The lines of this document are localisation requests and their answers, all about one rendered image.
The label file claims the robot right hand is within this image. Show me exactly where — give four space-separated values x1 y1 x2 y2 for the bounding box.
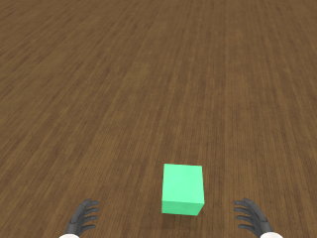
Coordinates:
234 197 274 238

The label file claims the carton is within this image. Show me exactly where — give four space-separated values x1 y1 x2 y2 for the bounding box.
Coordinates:
161 164 205 216

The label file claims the robot left hand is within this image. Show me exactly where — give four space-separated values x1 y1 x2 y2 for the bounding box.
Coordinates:
63 198 99 237

